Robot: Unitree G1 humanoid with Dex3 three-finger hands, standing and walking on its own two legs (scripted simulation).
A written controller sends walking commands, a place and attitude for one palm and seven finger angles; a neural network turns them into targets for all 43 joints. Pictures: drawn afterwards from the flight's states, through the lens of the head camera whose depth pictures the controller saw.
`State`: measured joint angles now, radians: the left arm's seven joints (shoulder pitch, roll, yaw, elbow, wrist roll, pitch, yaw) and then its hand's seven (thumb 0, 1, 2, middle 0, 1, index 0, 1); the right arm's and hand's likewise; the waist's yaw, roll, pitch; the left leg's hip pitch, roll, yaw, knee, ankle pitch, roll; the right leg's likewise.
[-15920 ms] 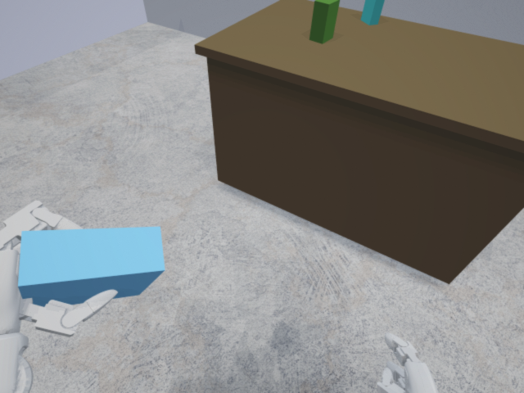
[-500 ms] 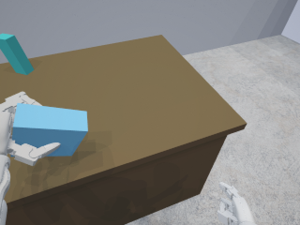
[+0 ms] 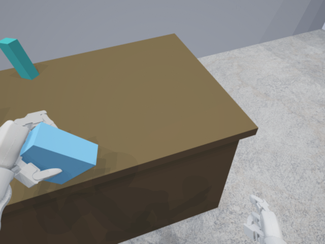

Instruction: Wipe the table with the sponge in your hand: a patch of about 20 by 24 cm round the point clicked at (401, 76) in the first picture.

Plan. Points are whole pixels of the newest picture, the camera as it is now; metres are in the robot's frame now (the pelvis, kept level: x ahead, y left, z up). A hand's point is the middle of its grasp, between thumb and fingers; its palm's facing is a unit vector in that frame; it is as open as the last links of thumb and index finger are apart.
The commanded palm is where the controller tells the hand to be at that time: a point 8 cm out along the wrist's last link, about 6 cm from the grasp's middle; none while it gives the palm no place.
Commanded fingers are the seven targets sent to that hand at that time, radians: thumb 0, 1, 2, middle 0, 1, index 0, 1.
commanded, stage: turn the palm down, sponge in hand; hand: left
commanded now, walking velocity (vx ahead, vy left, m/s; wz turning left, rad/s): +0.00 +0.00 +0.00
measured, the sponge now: (62, 160) +0.25 +0.25 +0.13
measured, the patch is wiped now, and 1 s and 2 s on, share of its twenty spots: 0.00 0.00 0.00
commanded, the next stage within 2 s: move the sponge above the wiping area in 1.48 s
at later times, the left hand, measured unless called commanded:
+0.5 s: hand (30, 146) +0.23 +0.28 +0.20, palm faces +0.24 -0.31 -0.92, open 9.6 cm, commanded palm +0.19 +0.31 +0.25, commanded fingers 0.00 0.10 1.30 -1.20 -1.60 -1.20 -1.60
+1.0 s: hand (0, 138) +0.23 +0.31 +0.22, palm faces +0.27 -0.06 -0.96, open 9.6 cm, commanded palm +0.18 +0.31 +0.27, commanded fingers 0.00 0.10 1.30 -1.20 -1.60 -1.20 -1.60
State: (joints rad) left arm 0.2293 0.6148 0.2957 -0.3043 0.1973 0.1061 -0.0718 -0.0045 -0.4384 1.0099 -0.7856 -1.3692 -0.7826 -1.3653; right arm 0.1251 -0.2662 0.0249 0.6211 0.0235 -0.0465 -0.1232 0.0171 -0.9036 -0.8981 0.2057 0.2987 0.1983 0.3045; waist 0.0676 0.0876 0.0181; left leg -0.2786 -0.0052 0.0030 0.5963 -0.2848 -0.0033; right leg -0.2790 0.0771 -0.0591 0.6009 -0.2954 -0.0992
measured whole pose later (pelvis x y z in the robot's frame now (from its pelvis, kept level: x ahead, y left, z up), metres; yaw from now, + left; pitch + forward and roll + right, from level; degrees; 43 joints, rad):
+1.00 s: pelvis -0.01 +0.04 +0.01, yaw -1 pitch -6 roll +1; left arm 0.03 0.67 0.06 -0.39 0.72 0.37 -0.08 0.00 -0.44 1.01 -0.79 -1.36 -0.79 -1.36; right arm -0.01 -0.25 0.08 0.66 0.05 0.03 -0.07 0.02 -0.90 -0.90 0.20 0.30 0.20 0.30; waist 0.16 0.12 0.03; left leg -0.13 -0.05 0.03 0.41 -0.18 0.04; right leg -0.15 0.04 -0.02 0.45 -0.20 -0.06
